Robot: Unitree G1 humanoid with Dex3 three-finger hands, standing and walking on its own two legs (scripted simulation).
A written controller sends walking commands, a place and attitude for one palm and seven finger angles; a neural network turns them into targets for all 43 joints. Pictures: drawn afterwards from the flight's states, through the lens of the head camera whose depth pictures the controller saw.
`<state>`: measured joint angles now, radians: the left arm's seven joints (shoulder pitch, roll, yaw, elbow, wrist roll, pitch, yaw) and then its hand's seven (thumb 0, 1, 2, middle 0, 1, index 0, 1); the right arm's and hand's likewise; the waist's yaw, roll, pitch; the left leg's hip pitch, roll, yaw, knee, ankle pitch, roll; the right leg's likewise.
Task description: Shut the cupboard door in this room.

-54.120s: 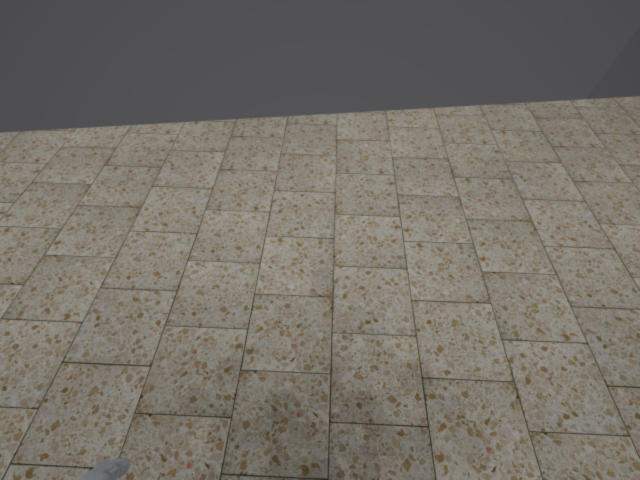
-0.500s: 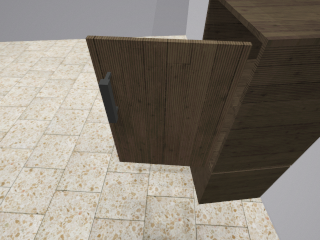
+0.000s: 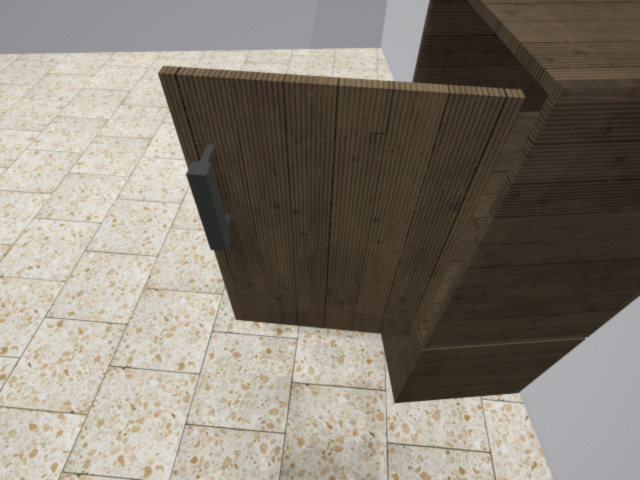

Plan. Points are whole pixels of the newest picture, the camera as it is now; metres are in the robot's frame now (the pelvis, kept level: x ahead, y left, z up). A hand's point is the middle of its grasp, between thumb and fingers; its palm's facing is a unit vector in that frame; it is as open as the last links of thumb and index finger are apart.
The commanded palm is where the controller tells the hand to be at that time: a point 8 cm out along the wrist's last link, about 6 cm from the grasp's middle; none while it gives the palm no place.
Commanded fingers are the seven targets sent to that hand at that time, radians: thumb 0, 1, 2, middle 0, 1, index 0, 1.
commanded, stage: look again from close up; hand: left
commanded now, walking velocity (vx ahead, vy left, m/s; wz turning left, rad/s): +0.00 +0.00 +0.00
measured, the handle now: (215, 199) +0.46 +0.18 +0.08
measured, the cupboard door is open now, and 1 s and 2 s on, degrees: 80 80 80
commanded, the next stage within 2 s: raise the hand and make a fist in 0.22 s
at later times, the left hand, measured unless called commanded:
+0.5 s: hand (175, 400) +0.21 +0.19 -0.02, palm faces +0.25 -0.96 -0.12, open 7.2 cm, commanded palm +0.12 +0.24 -0.05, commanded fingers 0.00 0.90 0.90 -0.37 -0.48 -0.37 -0.48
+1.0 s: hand (172, 425) +0.18 +0.19 -0.01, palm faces -0.07 -1.00 -0.01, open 4.9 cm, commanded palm +0.14 +0.24 +0.00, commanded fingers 0.00 0.90 0.90 -0.82 -0.98 -0.82 -0.98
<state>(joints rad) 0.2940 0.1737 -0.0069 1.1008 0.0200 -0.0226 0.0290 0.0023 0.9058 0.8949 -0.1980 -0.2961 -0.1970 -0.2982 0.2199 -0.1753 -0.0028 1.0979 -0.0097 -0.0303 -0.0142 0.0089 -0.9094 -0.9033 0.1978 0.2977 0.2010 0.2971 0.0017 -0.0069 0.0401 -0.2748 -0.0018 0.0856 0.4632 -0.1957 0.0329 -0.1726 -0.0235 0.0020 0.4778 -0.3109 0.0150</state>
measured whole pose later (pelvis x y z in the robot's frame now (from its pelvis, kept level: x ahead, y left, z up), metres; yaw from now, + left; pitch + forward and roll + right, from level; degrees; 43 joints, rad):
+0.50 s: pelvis +0.02 -0.02 -0.03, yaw +4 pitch +3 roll +3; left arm 0.40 0.21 0.13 0.15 -0.19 -0.21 -0.02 0.01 0.91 0.89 -0.23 -0.33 -0.23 -0.33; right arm 0.31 -0.23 -0.03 0.79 0.03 -0.30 -0.04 0.01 -0.91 -0.90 0.20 0.30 0.20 0.30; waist -0.04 -0.02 -0.05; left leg -0.42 -0.05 0.04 0.69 -0.31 0.01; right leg -0.36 -0.04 -0.04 0.76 -0.46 -0.03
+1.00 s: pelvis -0.02 -0.01 -0.07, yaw +2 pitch +10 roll -2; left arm 0.36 0.27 0.19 0.01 -0.34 -0.33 -0.43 0.02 0.90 0.90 -0.65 -0.79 -0.65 -0.79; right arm 0.23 -0.21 0.02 0.56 0.05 -0.29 -0.09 0.02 -0.90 -0.90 0.20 0.30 0.20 0.30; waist 0.02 0.04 -0.11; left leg -0.82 0.01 -0.05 1.07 -0.43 0.00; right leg -0.72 0.03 -0.07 1.04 -0.51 -0.03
